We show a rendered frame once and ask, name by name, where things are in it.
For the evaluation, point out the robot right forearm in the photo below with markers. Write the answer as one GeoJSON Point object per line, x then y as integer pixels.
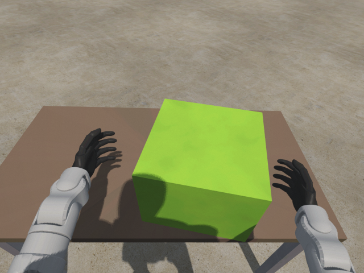
{"type": "Point", "coordinates": [319, 238]}

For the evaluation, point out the table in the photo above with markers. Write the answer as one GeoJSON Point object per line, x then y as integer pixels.
{"type": "Point", "coordinates": [50, 143]}

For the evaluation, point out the left robot hand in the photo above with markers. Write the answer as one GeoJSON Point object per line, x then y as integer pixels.
{"type": "Point", "coordinates": [87, 156]}

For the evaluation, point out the robot left forearm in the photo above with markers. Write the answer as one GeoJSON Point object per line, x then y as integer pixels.
{"type": "Point", "coordinates": [48, 238]}

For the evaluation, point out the carton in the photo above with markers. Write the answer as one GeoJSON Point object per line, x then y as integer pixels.
{"type": "Point", "coordinates": [204, 168]}

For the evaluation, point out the right robot hand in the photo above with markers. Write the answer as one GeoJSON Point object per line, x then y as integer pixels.
{"type": "Point", "coordinates": [301, 190]}

